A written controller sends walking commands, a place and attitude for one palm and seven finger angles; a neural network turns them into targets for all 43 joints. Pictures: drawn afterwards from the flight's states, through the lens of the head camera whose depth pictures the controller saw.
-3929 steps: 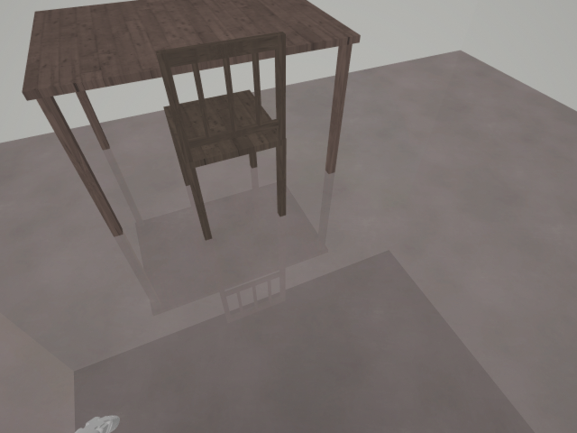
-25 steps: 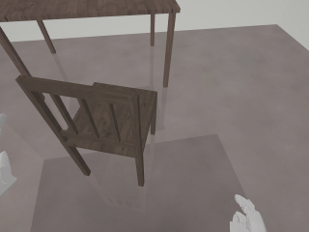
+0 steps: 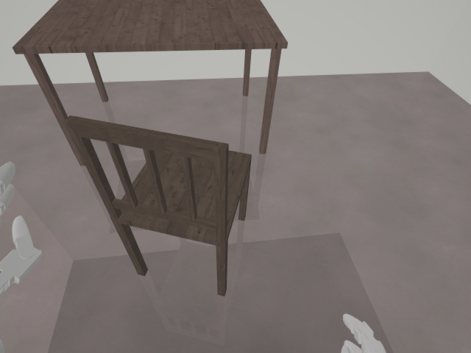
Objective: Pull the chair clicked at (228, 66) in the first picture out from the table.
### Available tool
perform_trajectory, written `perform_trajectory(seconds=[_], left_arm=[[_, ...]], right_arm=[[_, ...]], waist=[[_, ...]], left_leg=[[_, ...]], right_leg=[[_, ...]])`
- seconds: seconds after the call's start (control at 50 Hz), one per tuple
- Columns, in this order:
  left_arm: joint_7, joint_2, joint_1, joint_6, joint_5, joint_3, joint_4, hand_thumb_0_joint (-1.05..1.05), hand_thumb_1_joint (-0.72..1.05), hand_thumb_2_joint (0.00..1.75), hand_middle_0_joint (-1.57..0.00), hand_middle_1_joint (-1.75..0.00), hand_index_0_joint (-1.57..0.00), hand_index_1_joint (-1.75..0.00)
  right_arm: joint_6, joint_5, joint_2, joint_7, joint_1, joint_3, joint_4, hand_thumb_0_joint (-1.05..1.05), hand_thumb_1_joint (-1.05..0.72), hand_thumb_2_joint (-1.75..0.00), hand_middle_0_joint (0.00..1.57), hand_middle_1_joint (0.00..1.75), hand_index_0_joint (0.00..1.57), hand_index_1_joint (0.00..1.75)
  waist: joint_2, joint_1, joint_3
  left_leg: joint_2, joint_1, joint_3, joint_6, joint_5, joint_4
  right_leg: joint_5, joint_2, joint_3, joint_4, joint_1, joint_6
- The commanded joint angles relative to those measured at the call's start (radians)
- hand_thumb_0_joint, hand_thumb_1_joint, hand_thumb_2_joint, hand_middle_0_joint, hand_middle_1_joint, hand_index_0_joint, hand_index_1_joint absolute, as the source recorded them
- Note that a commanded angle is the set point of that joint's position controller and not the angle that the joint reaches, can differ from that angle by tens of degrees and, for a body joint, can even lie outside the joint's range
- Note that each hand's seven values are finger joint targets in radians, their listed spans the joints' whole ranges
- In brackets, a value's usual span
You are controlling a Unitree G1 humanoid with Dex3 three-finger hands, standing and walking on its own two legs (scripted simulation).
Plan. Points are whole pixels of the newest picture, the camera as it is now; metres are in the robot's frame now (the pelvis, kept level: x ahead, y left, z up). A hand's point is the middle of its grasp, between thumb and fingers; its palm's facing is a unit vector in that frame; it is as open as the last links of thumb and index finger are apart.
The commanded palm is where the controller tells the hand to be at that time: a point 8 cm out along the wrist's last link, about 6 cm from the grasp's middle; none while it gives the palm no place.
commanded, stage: stop stepping back and stand still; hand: left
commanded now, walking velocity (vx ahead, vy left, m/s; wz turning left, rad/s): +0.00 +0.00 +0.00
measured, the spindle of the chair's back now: (156, 182) +0.56 +0.24 -0.11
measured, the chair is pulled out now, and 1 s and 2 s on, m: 0.64 0.64 0.64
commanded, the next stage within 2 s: let the arm hang, fingers relaxed in 0.02 s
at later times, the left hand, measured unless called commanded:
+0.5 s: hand out of the picture +0.09 +0.17 -0.16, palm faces +0.08 -0.99 -0.13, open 6.8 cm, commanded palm none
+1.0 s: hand out of the picture -0.01 +0.16 -0.17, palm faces +0.06 -0.98 -0.18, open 7.4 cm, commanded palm none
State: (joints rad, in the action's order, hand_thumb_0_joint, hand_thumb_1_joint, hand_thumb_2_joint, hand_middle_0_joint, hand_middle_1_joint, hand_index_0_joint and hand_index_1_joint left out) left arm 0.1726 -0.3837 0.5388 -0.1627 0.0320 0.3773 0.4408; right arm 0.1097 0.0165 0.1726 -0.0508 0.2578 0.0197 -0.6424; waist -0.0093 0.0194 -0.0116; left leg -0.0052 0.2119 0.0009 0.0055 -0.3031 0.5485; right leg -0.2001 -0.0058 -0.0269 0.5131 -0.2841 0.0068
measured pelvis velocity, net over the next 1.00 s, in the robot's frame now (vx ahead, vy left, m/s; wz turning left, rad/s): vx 0.01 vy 0.00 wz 0.00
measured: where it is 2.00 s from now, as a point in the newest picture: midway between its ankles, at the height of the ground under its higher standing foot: outside the picture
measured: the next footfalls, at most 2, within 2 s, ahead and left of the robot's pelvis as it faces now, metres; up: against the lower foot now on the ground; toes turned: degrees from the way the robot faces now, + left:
none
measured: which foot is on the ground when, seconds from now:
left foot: down 0.00-1.00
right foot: down 0.00-1.00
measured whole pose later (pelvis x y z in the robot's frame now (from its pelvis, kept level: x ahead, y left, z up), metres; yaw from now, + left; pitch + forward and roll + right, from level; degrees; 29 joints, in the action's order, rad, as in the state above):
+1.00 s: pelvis +0.01 +0.00 +0.01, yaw +0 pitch -2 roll +0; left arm 0.03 -0.12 0.34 0.02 -0.01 0.00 -1.09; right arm 0.00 -0.01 0.12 -0.03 0.39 0.00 -1.07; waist 0.02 0.00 -0.04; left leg 0.00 0.16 0.00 0.00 -0.28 0.47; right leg -0.19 -0.01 -0.02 0.46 -0.24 -0.01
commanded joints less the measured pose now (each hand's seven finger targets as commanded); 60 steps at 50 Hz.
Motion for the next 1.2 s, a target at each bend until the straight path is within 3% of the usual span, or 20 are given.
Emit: perform_trajectory(seconds=[0.0,0.08,0.1,0.12,0.14,0.18,0.22,0.26,0.28,0.3,0.36,0.46,0.48,0.5,0.54,0.62,0.76,1.04,1.1,1.18], left_arm=[[0.024,-0.228,-0.039,-0.091,0.0,0.179,0.293,0.0,0.9,0.9,-0.2,-0.3,-0.2,-0.3],[0.023,-0.191,-0.003,-0.105,0.005,0.163,0.21,0.0,0.9,0.9,-0.2,-0.3,-0.2,-0.3],[-0.121,-0.002,-0.115,0.033,-0.072,-0.31,-0.54,0.0,0.9,0.9,-0.2,-0.3,-0.2,-0.3],[-0.155,0.064,-0.083,0.133,-0.077,-0.251,-0.562,0.0,0.9,0.9,-0.2,-0.3,-0.2,-0.3],[-0.161,0.086,-0.067,0.163,-0.072,-0.262,-0.548,0.0,0.9,0.9,-0.2,-0.3,-0.2,-0.3],[-0.163,0.101,-0.135,0.166,-0.066,-0.282,-0.625,0.0,0.9,0.9,-0.2,-0.3,-0.2,-0.3],[-0.161,0.077,-0.196,0.167,-0.07,-0.289,-0.714,0.0,0.9,0.9,-0.2,-0.3,-0.2,-0.3],[-0.157,0.059,-0.223,0.169,-0.069,-0.291,-0.825,0.0,0.9,0.9,-0.2,-0.3,-0.2,-0.3],[-0.155,0.056,-0.234,0.172,-0.066,-0.296,-0.882,0.0,0.9,0.9,-0.2,-0.3,-0.2,-0.3],[-0.152,0.052,-0.242,0.178,-0.061,-0.305,-0.934,0.0,0.9,0.9,-0.2,-0.3,-0.2,-0.3],[-0.148,0.059,-0.233,0.179,-0.054,-0.317,-1.092,0.0,0.9,0.9,-0.2,-0.3,-0.2,-0.3],[-0.146,0.105,-0.215,0.179,-0.052,-0.316,-1.241,0.0,0.9,0.9,-0.2,-0.3,-0.2,-0.3],[-0.148,0.105,-0.219,0.177,-0.05,-0.322,-1.265,0.0,0.9,0.9,-0.2,-0.3,-0.2,-0.3],[-0.148,0.109,-0.225,0.178,-0.05,-0.325,-1.283,0.0,0.9,0.9,-0.2,-0.3,-0.2,-0.3],[-0.152,0.116,-0.232,0.179,-0.049,-0.33,-1.318,0.0,0.9,0.9,-0.2,-0.3,-0.2,-0.3],[-0.151,0.127,-0.211,0.178,-0.046,-0.338,-1.378,0.0,0.9,0.9,-0.2,-0.3,-0.2,-0.3],[-0.144,0.128,-0.179,0.173,-0.043,-0.345,-1.439,0.0,0.9,0.9,-0.2,-0.3,-0.2,-0.3],[-0.138,0.173,-0.134,0.168,-0.044,-0.347,-1.51,0.0,0.9,0.9,-0.2,-0.3,-0.2,-0.3],[-0.138,0.179,-0.129,0.166,-0.044,-0.347,-1.519,0.0,0.9,0.9,-0.2,-0.3,-0.2,-0.3],[-0.138,0.192,-0.126,0.164,-0.042,-0.346,-1.526,0.0,0.9,0.9,-0.2,-0.3,-0.2,-0.3]], right_arm=[[0.079,-0.001,0.137,-0.009,-0.122,-0.057,0.158,0.0,-0.9,-0.9,0.2,0.3,0.2,0.3],[0.075,-0.004,0.145,-0.003,-0.106,-0.063,0.141,0.0,-0.9,-0.9,0.2,0.3,0.2,0.3],[0.129,-0.01,0.227,0.072,-0.1,-0.119,-0.093,0.0,-0.9,-0.9,0.2,0.3,0.2,0.3],[0.038,-0.031,0.194,0.069,0.015,-0.108,-0.102,0.0,-0.9,-0.9,0.2,0.3,0.2,0.3],[0.007,-0.027,0.168,0.061,0.027,-0.097,-0.074,0.0,-0.9,-0.9,0.2,0.3,0.2,0.3],[-0.026,-0.038,0.146,0.056,0.013,-0.077,-0.067,0.0,-0.9,-0.9,0.2,0.3,0.2,0.3],[-0.049,-0.044,0.161,0.054,0.021,-0.074,-0.059,0.0,-0.9,-0.9,0.2,0.3,0.2,0.3],[-0.063,-0.043,0.163,0.047,0.032,-0.071,-0.07,0.0,-0.9,-0.9,0.2,0.3,0.2,0.3],[-0.068,-0.042,0.163,0.042,0.033,-0.067,-0.084,0.0,-0.9,-0.9,0.2,0.3,0.2,0.3],[-0.071,-0.043,0.164,0.041,0.02,-0.062,-0.099,0.0,-0.9,-0.9,0.2,0.3,0.2,0.3],[-0.077,-0.04,0.143,0.033,0.003,-0.043,-0.152,0.0,-0.9,-0.9,0.2,0.3,0.2,0.3],[-0.091,-0.04,0.095,0.021,0.059,-0.043,-0.219,0.0,-0.9,-0.9,0.2,0.3,0.2,0.3],[-0.094,-0.039,0.091,0.021,0.07,-0.042,-0.234,0.0,-0.9,-0.9,0.2,0.3,0.2,0.3],[-0.098,-0.038,0.088,0.019,0.09,-0.043,-0.241,0.0,-0.9,-0.9,0.2,0.3,0.2,0.3],[-0.1,-0.037,0.089,0.018,0.12,-0.046,-0.262,0.0,-0.9,-0.9,0.2,0.3,0.2,0.3],[-0.1,-0.035,0.083,0.015,0.156,-0.046,-0.296,0.0,-0.9,-0.9,0.2,0.3,0.2,0.3],[-0.1,-0.033,0.055,0.015,0.206,-0.036,-0.357,0.0,-0.9,-0.9,0.2,0.3,0.2,0.3],[-0.094,-0.031,0.003,0.007,0.225,-0.029,-0.424,0.0,-0.9,-0.9,0.2,0.3,0.2,0.3],[-0.097,-0.029,-0.004,0.006,0.228,-0.032,-0.428,0.0,-0.9,-0.9,0.2,0.3,0.2,0.3],[-0.091,-0.031,-0.008,0.003,0.241,-0.031,-0.435,0.0,-0.9,-0.9,0.2,0.3,0.2,0.3]], waist=[[0.1,-0.017,0.018],[0.042,-0.007,0.031],[-0.03,0.056,-0.042],[-0.032,0.03,0.033],[-0.019,0.025,0.044],[-0.062,0.002,0.052],[-0.193,-0.002,0.077],[-0.238,-0.006,0.131],[-0.209,-0.008,0.142],[-0.093,-0.012,0.117],[0.118,-0.031,0.085],[0.231,-0.028,0.03],[0.224,-0.028,0.015],[0.163,-0.025,-0.012],[0.11,-0.023,-0.05],[0.004,-0.023,-0.086],[-0.059,-0.016,-0.069],[0.038,-0.023,-0.115],[0.005,-0.024,-0.13],[0.049,-0.021,-0.101]], left_leg=[[-0.08,0.213,0.085,0.04,-0.072,-0.2],[-0.049,0.141,0.053,0.023,-0.034,-0.148],[-0.054,0.093,0.042,0.003,0.168,0.031],[-0.059,0.075,0.063,0.009,0.259,0.012],[-0.062,0.071,0.066,0.011,0.269,0.001],[-0.072,0.125,0.114,0.038,0.25,-0.031],[-0.06,0.122,0.126,0.044,0.287,-0.022],[-0.042,0.057,0.103,0.034,0.346,-0.017],[-0.043,0.024,0.103,0.031,0.369,-0.032],[-0.053,0.017,0.113,0.03,0.394,-0.065],[-0.071,0.021,0.103,0.034,0.384,-0.119],[-0.065,0.058,0.093,0.036,0.135,-0.165],[-0.066,0.068,0.095,0.036,0.106,-0.174],[-0.076,0.071,0.105,0.039,0.082,-0.183],[-0.08,0.098,0.116,0.043,0.029,-0.204],[-0.079,0.094,0.106,0.049,0.02,-0.206],[-0.063,0.045,0.075,0.047,0.037,-0.184],[-0.064,0.062,0.068,0.043,0.044,-0.2],[-0.061,0.061,0.06,0.041,0.039,-0.193],[-0.065,0.05,0.066,0.04,0.06,-0.196]], right_leg=[[-0.005,-0.049,0.073,-0.103,0.206,-0.006],[-0.025,-0.075,0.14,-0.172,0.171,-0.027],[0.136,-0.129,0.051,-0.036,-0.037,-0.053],[0.241,-0.135,0.084,-0.013,-0.021,-0.056],[0.229,-0.121,0.064,-0.003,-0.009,-0.055],[0.167,-0.106,0.054,0.024,0.011,-0.046],[0.227,-0.111,0.072,0.028,0.066,-0.06],[0.327,-0.13,0.091,0.024,0.116,-0.076],[0.328,-0.127,0.092,0.021,0.122,-0.076],[0.281,-0.107,0.084,0.025,0.106,-0.066],[0.146,-0.075,0.069,-0.008,0.136,-0.039],[0.04,-0.069,0.057,-0.086,0.14,-0.048],[0.031,-0.069,0.056,-0.093,0.139,-0.05],[0.017,-0.063,0.047,-0.106,0.124,-0.047],[-0.012,-0.063,0.052,-0.116,0.111,-0.047],[-0.033,-0.069,0.07,-0.138,0.086,-0.05],[-0.078,-0.082,0.1,-0.164,0.065,-0.053],[-0.063,-0.077,0.095,-0.159,0.045,-0.056],[-0.081,-0.078,0.093,-0.173,0.036,-0.057],[-0.046,-0.077,0.09,-0.159,0.054,-0.056]])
